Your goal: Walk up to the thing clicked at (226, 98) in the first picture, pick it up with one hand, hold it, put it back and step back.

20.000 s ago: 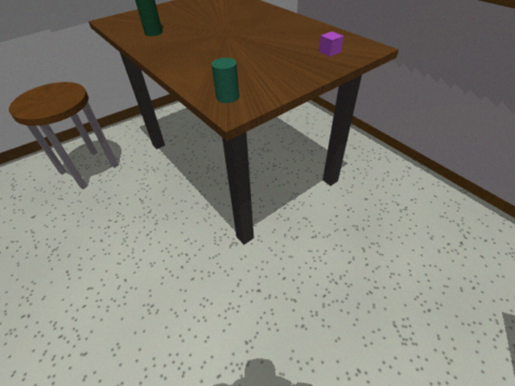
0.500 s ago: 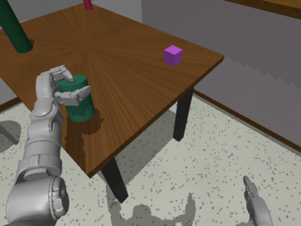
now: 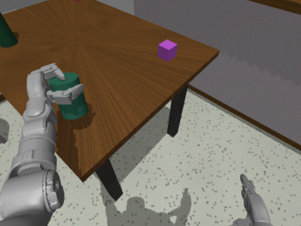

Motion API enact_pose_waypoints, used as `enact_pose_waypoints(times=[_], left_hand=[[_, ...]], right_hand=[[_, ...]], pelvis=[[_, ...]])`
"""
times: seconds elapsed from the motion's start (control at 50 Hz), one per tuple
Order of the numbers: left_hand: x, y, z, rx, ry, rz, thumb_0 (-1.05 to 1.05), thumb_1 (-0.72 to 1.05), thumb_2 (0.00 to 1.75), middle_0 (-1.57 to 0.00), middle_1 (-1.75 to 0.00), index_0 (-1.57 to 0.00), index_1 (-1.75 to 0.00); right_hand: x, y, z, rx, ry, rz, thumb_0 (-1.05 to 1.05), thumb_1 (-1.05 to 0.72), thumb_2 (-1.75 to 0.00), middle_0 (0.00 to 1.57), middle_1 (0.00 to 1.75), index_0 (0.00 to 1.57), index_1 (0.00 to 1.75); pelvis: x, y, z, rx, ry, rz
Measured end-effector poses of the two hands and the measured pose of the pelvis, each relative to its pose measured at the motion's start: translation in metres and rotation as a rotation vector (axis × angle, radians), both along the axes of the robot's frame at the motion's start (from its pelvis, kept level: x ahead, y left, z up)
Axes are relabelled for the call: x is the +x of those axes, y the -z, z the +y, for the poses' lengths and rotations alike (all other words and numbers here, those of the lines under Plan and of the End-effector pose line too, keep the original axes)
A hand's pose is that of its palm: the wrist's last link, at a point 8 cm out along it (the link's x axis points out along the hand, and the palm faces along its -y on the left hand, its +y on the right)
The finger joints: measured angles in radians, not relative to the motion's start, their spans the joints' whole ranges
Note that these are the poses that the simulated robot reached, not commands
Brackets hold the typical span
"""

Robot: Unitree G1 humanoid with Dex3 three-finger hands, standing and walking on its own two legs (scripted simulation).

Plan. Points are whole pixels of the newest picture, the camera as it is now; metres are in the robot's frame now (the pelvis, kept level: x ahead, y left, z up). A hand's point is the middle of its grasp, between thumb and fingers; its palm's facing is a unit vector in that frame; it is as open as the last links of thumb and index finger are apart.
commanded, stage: crouch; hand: left
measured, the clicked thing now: (69, 96) +0.47 +0.21 +0.10
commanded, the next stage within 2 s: lower in 0.02 s
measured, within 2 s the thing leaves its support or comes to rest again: rests again in 1.68 s
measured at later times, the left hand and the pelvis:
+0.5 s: hand (70, 95) +0.49 +0.22 +0.08, palm faces +0.23 -0.97 +0.01, open 6.6 cm; pelvis -0.01 +0.00 -0.02, yaw -1 degrees
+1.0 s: hand (67, 93) +0.50 +0.23 +0.08, palm faces +0.23 -0.97 +0.01, open 6.8 cm; pelvis -0.01 +0.01 -0.04, yaw -1 degrees
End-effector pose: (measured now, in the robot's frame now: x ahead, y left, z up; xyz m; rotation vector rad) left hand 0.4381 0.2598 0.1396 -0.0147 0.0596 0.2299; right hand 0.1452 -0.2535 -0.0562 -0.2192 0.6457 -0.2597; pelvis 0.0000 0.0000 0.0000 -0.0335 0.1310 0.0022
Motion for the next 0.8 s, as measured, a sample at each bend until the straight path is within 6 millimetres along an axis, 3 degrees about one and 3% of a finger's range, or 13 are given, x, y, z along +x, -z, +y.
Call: enact_pose_waypoints(times=[0.24, 0.52, 0.8], left_hand=[[0.007, 0.013, 0.004, -0.001, -0.004, 0.002, -0.01, -0.38, 1.06, -0.7, -1.11, -1.29, -1.42], [0.016, 0.057, 0.005, -0.009, 0.0, 0.025, -0.01, -0.37, 1.04, -0.69, -1.11, -1.31, -1.41], [0.027, 0.059, 0.014, 0.002, 0.004, -0.029, -0.01, -0.36, 1.03, -0.7, -1.1, -1.32, -1.41]], right_hand=[[-0.002, 0.005, -0.002, -0.006, 0.005, 0.021, -0.01, 0.53, -0.05, 0.05, 0.06, 0.06, 0.05], [-0.009, 0.011, -0.002, -0.038, 0.001, 0.047, -0.01, 0.53, -0.05, 0.05, 0.06, 0.06, 0.05], [-0.009, 0.017, 0.006, -0.046, -0.017, 0.059, -0.01, 0.53, -0.05, 0.05, 0.05, 0.06, 0.05]], pelvis=[[-0.001, 0.006, 0.0, -0.003, 0.002, 0.033], [-0.008, 0.021, 0.003, -0.014, 0.011, 0.103], [-0.007, 0.031, 0.008, -0.024, 0.01, 0.149]])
